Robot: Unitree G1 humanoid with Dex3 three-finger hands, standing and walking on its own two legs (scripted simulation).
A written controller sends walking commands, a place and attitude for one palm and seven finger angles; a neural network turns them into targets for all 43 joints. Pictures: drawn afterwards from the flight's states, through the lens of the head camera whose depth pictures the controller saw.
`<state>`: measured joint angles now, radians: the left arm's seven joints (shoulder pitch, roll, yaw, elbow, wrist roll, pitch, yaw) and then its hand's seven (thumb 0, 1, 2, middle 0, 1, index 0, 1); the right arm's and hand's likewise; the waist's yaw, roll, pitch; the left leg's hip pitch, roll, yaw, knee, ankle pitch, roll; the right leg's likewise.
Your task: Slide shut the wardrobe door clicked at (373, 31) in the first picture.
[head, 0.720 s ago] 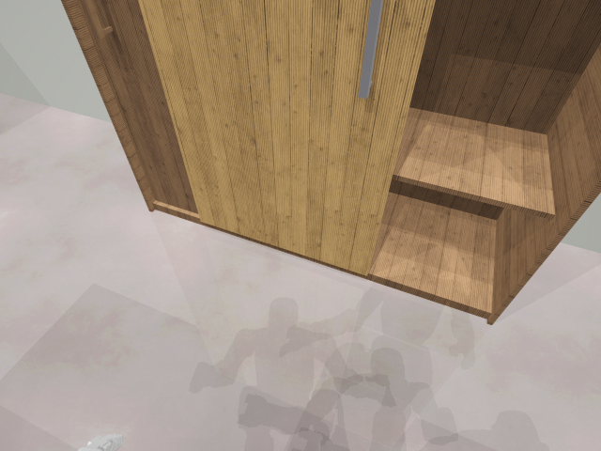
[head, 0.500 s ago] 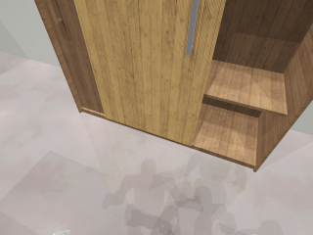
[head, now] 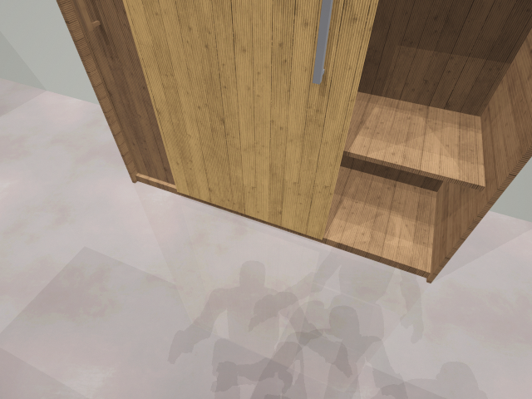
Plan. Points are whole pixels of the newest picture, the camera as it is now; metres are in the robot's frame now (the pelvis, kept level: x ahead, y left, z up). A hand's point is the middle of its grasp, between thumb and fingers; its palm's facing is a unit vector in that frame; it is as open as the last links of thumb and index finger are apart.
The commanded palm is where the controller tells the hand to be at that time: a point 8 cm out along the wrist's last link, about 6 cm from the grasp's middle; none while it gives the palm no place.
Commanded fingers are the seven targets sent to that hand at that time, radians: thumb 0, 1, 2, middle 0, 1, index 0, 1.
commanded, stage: stand and wait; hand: left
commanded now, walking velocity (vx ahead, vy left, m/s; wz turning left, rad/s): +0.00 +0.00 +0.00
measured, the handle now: (326, 22) +0.92 -0.10 +0.19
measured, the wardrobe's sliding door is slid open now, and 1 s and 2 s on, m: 0.47 0.47 0.47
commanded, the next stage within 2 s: look at it before walking up in 0.10 s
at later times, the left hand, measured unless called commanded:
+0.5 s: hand out of the picture +0.09 +0.25 -0.15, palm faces -0.03 -0.94 -0.33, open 7.4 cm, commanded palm none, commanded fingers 0.00 0.90 0.90 -0.20 -0.30 -0.20 -0.30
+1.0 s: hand out of the picture +0.09 +0.24 -0.16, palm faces -0.04 -0.94 -0.33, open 7.4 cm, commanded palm none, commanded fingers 0.00 0.90 0.90 -0.20 -0.30 -0.20 -0.30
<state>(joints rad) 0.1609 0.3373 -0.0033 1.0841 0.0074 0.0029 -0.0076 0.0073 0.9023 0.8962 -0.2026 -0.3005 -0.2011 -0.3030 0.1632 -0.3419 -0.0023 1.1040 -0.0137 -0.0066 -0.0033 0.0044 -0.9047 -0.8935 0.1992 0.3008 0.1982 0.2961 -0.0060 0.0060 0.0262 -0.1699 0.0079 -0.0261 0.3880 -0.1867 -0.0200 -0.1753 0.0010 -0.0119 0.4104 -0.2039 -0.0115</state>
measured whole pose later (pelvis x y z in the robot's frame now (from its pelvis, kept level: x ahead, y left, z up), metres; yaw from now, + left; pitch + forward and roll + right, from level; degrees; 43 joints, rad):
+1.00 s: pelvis +0.02 +0.00 +0.00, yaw -3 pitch -1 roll +0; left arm 0.16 0.32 0.01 1.06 0.01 0.02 0.00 0.01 0.90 0.90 -0.20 -0.30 -0.20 -0.30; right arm 0.11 -0.31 -0.01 1.07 -0.01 0.00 -0.02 0.00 -0.91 -0.89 0.20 0.30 0.20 0.30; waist 0.02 0.00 0.03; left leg -0.16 0.02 0.02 0.40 -0.22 -0.02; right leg -0.18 0.02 0.03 0.42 -0.22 -0.01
